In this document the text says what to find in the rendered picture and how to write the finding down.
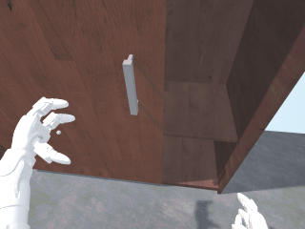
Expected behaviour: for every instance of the robot left hand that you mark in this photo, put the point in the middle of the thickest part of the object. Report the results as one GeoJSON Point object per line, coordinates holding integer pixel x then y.
{"type": "Point", "coordinates": [29, 128]}

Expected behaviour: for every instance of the robot left forearm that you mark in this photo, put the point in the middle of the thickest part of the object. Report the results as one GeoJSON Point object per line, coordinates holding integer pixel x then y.
{"type": "Point", "coordinates": [15, 192]}

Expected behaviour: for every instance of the robot right hand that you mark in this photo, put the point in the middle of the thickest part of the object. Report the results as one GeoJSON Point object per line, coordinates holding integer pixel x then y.
{"type": "Point", "coordinates": [251, 218]}

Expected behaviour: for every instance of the handle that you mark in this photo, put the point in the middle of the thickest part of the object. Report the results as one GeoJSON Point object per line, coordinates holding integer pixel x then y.
{"type": "Point", "coordinates": [130, 84]}

